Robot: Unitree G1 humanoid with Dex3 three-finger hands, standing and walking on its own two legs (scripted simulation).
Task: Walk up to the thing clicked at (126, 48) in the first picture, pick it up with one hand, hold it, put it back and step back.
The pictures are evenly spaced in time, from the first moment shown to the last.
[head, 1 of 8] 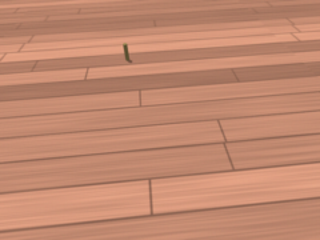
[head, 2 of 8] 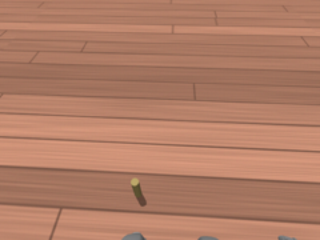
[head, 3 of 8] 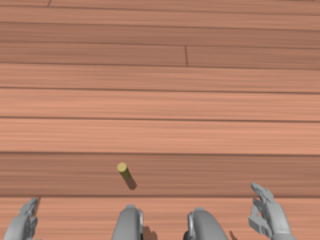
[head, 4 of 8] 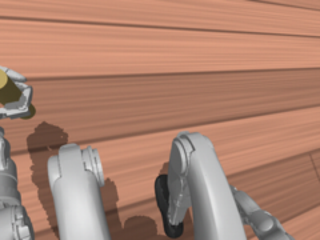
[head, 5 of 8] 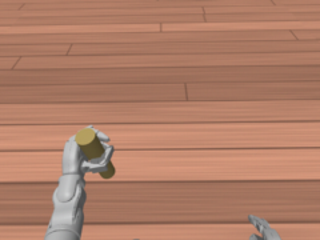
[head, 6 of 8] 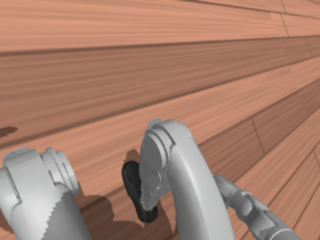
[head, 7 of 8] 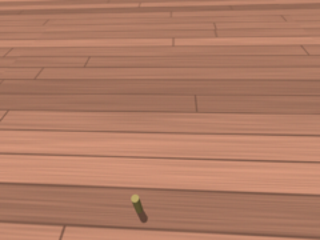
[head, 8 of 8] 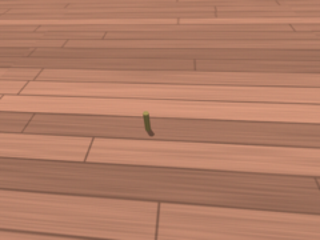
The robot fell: no
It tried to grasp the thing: yes
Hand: left
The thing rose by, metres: 0.66
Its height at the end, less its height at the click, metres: +0.00
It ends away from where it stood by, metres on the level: 0.01
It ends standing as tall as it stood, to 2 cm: yes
